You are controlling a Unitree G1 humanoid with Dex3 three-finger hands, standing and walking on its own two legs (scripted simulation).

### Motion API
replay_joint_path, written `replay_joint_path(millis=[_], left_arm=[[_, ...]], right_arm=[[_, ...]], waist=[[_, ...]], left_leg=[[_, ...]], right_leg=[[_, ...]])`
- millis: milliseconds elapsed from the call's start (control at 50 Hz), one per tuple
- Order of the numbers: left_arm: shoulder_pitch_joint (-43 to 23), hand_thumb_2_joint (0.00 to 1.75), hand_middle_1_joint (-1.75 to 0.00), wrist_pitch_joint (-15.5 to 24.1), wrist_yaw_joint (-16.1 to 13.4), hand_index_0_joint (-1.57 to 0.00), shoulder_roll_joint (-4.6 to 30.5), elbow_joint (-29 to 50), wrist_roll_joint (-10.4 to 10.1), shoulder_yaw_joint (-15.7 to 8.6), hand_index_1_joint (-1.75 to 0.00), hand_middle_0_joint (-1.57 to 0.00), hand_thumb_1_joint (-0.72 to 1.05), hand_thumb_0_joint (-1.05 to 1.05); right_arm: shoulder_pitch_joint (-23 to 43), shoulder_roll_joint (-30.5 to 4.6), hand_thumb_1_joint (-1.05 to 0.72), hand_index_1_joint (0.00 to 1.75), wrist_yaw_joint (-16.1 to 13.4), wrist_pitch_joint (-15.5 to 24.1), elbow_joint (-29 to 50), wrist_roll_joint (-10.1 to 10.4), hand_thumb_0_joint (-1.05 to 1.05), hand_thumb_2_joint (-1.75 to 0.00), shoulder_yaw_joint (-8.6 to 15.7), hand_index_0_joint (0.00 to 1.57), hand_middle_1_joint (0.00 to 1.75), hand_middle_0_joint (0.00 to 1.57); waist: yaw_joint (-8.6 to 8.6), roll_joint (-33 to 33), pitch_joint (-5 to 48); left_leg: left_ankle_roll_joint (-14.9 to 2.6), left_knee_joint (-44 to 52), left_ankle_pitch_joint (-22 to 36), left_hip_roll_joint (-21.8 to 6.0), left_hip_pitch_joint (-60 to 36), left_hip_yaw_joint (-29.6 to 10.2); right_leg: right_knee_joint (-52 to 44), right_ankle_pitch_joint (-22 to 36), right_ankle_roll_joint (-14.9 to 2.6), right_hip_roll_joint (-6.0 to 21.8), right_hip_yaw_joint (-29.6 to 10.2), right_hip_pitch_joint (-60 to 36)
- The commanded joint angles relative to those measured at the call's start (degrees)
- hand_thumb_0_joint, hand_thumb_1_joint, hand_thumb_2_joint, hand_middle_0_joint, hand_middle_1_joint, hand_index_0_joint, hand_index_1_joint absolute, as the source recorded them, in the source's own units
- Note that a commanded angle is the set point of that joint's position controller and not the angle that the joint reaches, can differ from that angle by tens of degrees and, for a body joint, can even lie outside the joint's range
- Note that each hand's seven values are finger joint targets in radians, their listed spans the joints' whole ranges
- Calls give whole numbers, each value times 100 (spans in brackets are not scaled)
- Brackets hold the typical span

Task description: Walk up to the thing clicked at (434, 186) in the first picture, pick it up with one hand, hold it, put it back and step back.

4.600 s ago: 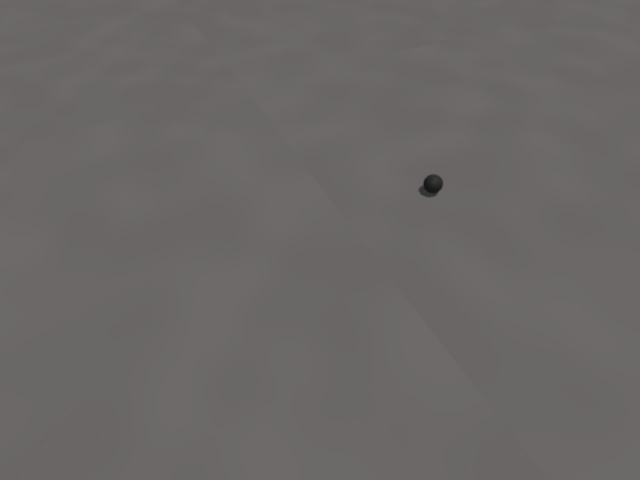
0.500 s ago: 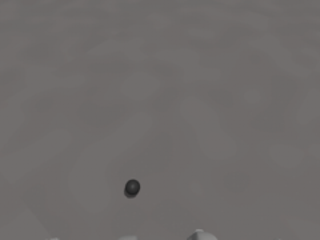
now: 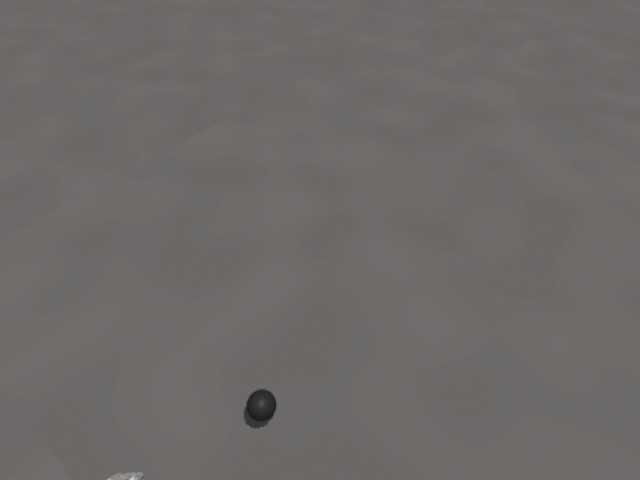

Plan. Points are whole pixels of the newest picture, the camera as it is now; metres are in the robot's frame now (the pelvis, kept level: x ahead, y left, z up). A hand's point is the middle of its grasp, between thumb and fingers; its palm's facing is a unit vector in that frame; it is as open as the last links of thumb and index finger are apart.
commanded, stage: walk up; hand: left
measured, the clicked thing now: (261, 405) +0.47 +0.21 -0.73
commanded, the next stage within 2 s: none
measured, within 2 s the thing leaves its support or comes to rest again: neither
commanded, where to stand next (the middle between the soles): +0.11 -0.02 m, yaw -1 degrees
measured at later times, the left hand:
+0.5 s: hand out of the picture +0.09 +0.25 -0.14, palm faces +0.04 -0.94 -0.35, open 7.4 cm
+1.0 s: hand out of the picture +0.13 +0.25 -0.14, palm faces +0.02 -0.94 -0.33, open 7.4 cm
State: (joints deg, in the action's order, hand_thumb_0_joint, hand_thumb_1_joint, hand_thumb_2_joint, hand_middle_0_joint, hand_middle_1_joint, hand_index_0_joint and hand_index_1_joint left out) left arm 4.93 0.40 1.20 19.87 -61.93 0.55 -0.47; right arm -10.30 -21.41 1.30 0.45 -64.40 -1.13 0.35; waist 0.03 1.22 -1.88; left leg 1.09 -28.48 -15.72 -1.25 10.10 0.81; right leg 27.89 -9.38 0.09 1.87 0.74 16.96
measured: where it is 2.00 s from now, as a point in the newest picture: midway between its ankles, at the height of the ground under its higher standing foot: outside the picture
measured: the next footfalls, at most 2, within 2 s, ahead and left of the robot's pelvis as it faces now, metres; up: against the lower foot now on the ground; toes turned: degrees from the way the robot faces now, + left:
none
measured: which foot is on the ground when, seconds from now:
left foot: down 0.00-1.00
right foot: down 0.00-1.00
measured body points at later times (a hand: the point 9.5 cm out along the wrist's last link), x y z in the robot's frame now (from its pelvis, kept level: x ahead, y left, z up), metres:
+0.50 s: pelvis +0.03 +0.00 +0.01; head +0.04 -0.02 +0.46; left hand +0.09 +0.30 -0.12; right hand +0.14 -0.30 -0.13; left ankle +0.00 +0.13 -0.74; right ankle +0.08 -0.13 -0.74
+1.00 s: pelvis +0.04 +0.00 +0.01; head +0.05 -0.01 +0.46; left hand +0.13 +0.29 -0.12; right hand +0.11 -0.31 -0.13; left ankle +0.00 +0.13 -0.74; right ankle +0.08 -0.13 -0.74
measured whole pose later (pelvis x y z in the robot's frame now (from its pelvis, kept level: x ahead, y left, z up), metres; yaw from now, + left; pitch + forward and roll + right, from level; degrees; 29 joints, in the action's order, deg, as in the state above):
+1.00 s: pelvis +0.04 +0.00 +0.01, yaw +1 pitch -2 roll +0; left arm 2.6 0.4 0.7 19.1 -66.4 0.8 -1.4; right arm -6.4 -20.3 0.6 0.2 -65.8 -0.6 0.7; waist 0.2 -0.6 -3.0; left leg 1.8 -19.4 -13.6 -1.9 3.7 -0.4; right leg 20.0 -7.2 0.3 1.3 2.1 10.7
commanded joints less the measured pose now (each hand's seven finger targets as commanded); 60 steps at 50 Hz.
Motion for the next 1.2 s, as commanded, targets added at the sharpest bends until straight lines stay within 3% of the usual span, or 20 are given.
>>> replay_joint_path(millis=[0,100,260,400,520,640,860,1180], left_arm=[[-355,90,-30,123,-58,-20,1232,191,-31,-305,-30,-20,90,0],[-280,90,-30,125,-52,-20,1195,12,-39,-259,-30,-20,90,0],[-376,90,-30,161,-78,-20,1177,-171,-57,-215,-30,-20,90,0],[-383,90,-30,167,-114,-20,1172,-246,-37,-234,-30,-20,90,0],[-406,90,-30,185,-145,-20,1165,-194,-24,-268,-30,-20,90,0],[-450,90,-30,164,-149,-20,1148,-151,-15,-298,-30,-20,90,0],[-576,90,-30,139,-134,-20,1154,-68,11,-330,-30,-20,90,0],[-537,90,-30,107,-123,-20,1092,-38,-5,-316,-30,-20,90,0]], right_arm=[[541,-1282,-90,30,-108,204,321,-7,0,-90,201,20,30,20],[651,-1260,-90,30,-132,212,310,21,0,-90,184,20,30,20],[569,-1217,-90,30,-173,186,221,88,0,-90,218,20,30,20],[622,-1136,-90,30,-163,127,188,101,0,-90,244,20,30,20],[721,-1094,-90,30,-169,106,202,88,0,-90,229,20,30,20],[775,-1076,-90,30,-175,120,228,75,0,-90,225,20,30,20],[705,-1067,-90,30,-171,111,260,63,0,-90,222,20,30,20],[553,-1093,-90,30,-194,126,226,51,0,-90,228,20,30,20]], waist=[[-158,-468,-84],[-174,-492,103],[-29,-112,286],[-9,115,399],[-20,64,525],[-45,-81,512],[-23,-53,414],[-7,-95,308]], left_leg=[[-339,1413,-1214,-620,980,-887],[-342,1415,-778,-667,672,-806],[-286,1163,680,-587,-29,-580],[-278,1135,948,-580,-337,-515],[-237,1108,1303,-589,-364,-449],[-205,1229,1378,-611,-290,-443],[-212,1279,970,-560,-179,-451],[-218,1397,874,-565,-96,-483]], right_leg=[[-709,-989,-198,378,-564,-708],[-767,-455,-120,376,-452,-905],[-921,478,-117,570,-538,-903],[-1024,489,-75,604,-508,-880],[-1007,1043,-68,658,-484,-1101],[-966,1129,-63,648,-410,-1267],[-1059,589,-68,592,-444,-1270],[-1021,588,-93,536,-427,-1290]])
